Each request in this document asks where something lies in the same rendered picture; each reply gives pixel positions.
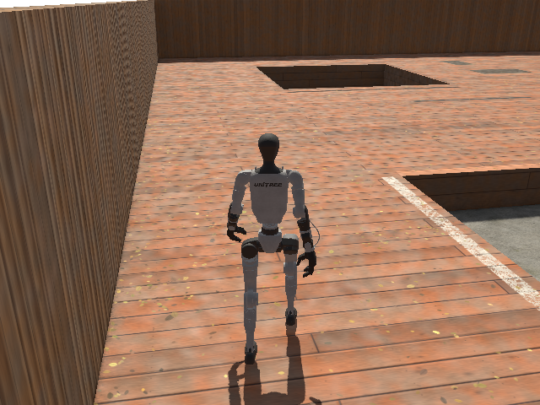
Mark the right robot hand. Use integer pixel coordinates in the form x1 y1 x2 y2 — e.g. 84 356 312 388
296 251 316 278

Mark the robot left upper arm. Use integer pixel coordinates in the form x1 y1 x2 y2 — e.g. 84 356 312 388
230 170 252 215

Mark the right robot shin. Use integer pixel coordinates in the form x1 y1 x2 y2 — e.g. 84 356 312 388
285 262 297 315

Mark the left robot hand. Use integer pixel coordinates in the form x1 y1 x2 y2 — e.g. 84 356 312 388
227 226 246 242

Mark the robot right foot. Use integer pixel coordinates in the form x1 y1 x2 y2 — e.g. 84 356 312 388
285 308 297 326

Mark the right robot forearm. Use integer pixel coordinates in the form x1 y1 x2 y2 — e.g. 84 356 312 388
297 206 315 252

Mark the left robot forearm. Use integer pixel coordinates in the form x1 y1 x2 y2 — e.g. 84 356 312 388
227 203 240 230

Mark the robot right upper arm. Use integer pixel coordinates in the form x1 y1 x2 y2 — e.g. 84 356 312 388
287 170 305 219

